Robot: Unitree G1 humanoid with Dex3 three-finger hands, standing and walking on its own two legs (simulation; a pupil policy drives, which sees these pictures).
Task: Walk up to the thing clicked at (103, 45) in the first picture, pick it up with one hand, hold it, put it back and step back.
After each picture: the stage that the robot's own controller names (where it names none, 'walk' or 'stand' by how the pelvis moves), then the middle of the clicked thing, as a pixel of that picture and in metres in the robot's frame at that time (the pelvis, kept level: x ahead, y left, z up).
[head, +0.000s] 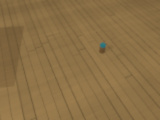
stand; (102, 48) +1.31 -0.18 -0.72
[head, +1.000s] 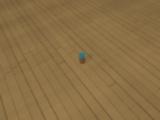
walk; (82, 58) +1.18 +0.16 -0.69
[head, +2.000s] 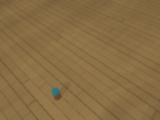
walk; (56, 94) +0.69 +0.33 -0.71
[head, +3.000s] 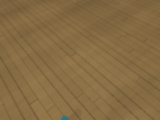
walk; out of the picture +0.47 +0.23 -0.72
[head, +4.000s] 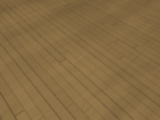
stand; out of the picture +0.37 +0.21 -0.72
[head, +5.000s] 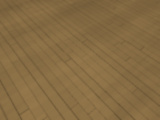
stand; out of the picture +0.36 +0.19 -0.72
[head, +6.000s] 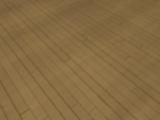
stand; out of the picture +0.37 +0.19 -0.73
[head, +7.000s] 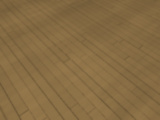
stand; out of the picture +0.36 +0.20 -0.73
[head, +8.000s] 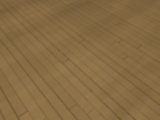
stand; out of the picture +0.35 +0.20 -0.73
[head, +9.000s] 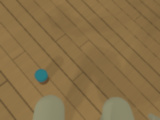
go down; (42, 77) +0.42 +0.21 -0.44
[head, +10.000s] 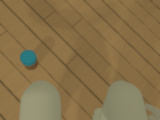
go down; (29, 60) +0.44 +0.23 -0.31
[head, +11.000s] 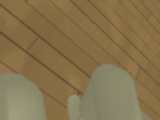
close in; out of the picture +0.43 +0.27 -0.23
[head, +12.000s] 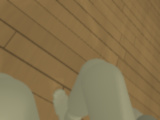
close; out of the picture +0.42 +0.28 -0.22
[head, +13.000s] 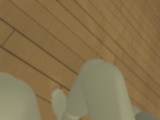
lift; out of the picture +0.41 +0.27 -0.23
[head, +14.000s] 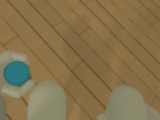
lift; (19, 77) +0.32 +0.24 -0.07
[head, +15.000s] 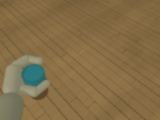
hold; (36, 82) +0.33 +0.17 +0.06
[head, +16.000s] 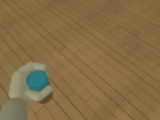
hold; (40, 87) +0.33 +0.17 +0.01
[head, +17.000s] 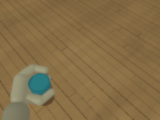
hold; (42, 90) +0.32 +0.16 +0.01
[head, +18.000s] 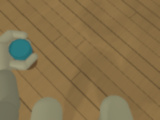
crouch; (24, 55) +0.43 +0.20 -0.07
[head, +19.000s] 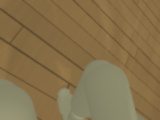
lower; out of the picture +0.43 +0.28 -0.23
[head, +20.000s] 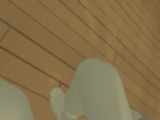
lower; out of the picture +0.43 +0.30 -0.23
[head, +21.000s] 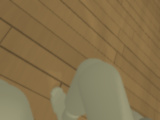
lower; out of the picture +0.44 +0.30 -0.23
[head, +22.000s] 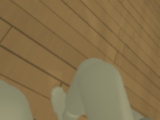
lower; out of the picture +0.44 +0.30 -0.23
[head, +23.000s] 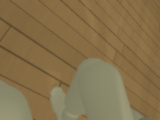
loosen; out of the picture +0.44 +0.30 -0.23
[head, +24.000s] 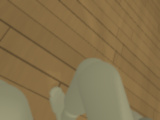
withdraw; out of the picture +0.43 +0.28 -0.23
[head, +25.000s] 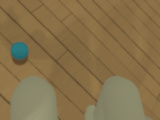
walk; (19, 54) +0.45 +0.23 -0.28
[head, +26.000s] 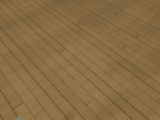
stand; out of the picture +0.38 +0.17 -0.64
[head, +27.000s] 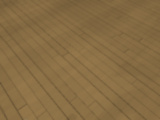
stand; out of the picture +0.39 +0.19 -0.67
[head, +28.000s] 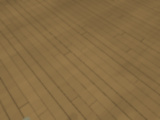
stand; out of the picture +0.39 +0.18 -0.67
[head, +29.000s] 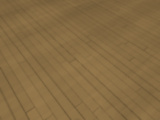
walk; out of the picture +0.40 +0.17 -0.72
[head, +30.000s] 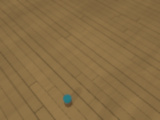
walk; (67, 101) +0.55 +0.19 -0.70
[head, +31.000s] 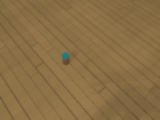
walk; (65, 58) +0.89 +0.17 -0.69
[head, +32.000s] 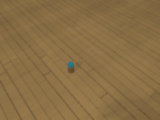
stand; (70, 67) +1.02 +0.18 -0.70
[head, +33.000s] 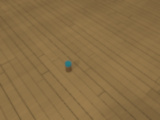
stand; (68, 66) +1.03 +0.20 -0.72
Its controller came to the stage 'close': yes
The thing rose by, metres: 0.72
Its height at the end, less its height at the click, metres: +0.00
